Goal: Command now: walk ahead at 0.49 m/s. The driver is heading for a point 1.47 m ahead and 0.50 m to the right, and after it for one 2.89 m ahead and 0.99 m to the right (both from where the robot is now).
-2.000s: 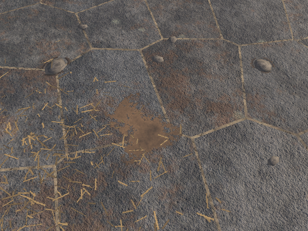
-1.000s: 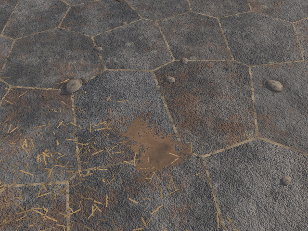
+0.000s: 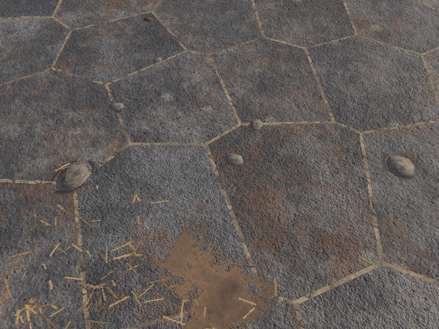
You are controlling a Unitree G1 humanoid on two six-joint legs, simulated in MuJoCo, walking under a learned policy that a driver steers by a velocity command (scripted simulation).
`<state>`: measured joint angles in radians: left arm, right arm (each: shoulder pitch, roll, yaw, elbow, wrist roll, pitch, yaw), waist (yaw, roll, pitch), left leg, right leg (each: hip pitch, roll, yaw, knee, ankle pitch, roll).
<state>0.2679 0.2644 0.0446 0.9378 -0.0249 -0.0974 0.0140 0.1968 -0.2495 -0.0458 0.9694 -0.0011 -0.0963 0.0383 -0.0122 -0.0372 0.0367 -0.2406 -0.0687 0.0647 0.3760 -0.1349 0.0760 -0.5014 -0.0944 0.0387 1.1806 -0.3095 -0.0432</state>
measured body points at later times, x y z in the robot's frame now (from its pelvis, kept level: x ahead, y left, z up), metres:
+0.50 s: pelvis +0.29 -0.08 +0.00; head +0.31 -0.09 +0.45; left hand +0.39 +0.19 -0.12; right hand +0.34 -0.35 -0.14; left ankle +0.21 +0.07 -0.65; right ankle +0.34 -0.16 -0.74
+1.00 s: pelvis +0.57 -0.01 -0.01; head +0.60 +0.00 +0.44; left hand +0.58 +0.25 -0.16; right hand +0.71 -0.28 -0.12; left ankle +0.65 +0.07 -0.74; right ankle +0.42 -0.16 -0.65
